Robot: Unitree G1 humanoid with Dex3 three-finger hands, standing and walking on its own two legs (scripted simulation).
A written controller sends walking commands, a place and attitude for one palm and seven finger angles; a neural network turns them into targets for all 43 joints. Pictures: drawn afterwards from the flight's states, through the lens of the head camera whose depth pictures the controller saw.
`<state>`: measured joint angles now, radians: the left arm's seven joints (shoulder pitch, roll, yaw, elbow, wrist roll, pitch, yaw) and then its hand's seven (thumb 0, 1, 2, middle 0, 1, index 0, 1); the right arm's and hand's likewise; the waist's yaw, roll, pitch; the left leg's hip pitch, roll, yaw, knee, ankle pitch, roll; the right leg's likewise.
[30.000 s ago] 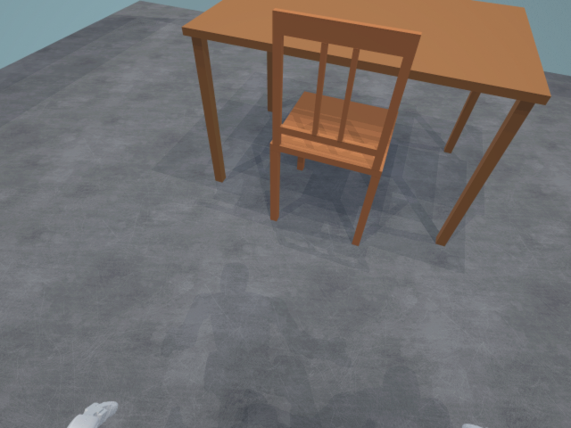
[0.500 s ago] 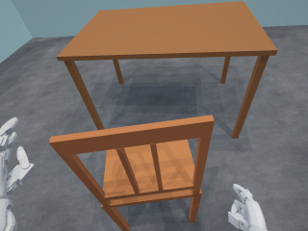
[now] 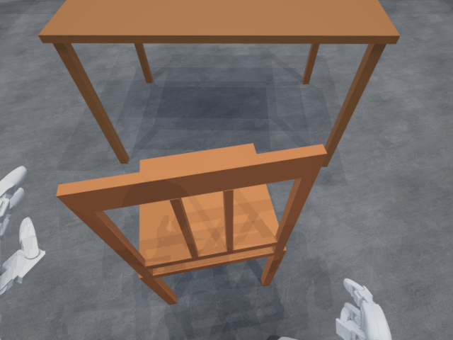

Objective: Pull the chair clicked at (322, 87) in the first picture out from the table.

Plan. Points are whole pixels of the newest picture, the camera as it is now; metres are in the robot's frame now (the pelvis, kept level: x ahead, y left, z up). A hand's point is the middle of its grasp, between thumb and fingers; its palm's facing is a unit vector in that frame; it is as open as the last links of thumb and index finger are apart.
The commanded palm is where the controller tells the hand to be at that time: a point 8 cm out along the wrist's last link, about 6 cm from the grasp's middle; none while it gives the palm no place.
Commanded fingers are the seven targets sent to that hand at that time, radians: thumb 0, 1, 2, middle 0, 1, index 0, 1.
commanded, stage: step back with the hand held close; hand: left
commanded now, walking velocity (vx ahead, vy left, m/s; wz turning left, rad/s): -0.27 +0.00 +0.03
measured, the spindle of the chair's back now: (186, 230) +0.33 +0.11 -0.09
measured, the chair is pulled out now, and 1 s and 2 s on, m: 0.53 0.53 0.53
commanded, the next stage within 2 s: stop stepping back and stand still in 1.10 s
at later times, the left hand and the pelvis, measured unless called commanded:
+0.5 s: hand out of the picture +0.14 +0.25 +0.15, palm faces +0.42 -0.76 -0.50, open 7.4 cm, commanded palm +0.08 +0.29 +0.18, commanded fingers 0.00 0.90 0.90 -0.20 -0.30 -0.20 -0.30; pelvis -0.05 -0.02 -0.01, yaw +2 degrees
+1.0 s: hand out of the picture +0.03 +0.24 +0.16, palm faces +0.47 -0.73 -0.51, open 7.4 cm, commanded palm -0.03 +0.27 +0.18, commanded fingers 0.00 0.90 0.90 -0.20 -0.30 -0.20 -0.30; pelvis -0.15 -0.04 -0.01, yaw +4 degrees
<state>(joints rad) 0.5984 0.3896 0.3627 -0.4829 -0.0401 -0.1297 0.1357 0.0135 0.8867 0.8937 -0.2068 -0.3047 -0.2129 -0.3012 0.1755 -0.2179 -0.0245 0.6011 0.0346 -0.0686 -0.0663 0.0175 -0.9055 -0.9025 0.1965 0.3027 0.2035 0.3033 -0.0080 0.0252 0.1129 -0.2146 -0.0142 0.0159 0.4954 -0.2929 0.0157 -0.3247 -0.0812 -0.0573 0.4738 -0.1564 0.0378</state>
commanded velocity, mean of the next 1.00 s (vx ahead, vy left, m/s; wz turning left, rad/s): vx -0.35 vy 0.00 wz -0.01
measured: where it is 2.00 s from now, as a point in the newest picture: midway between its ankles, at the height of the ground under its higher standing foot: outside the picture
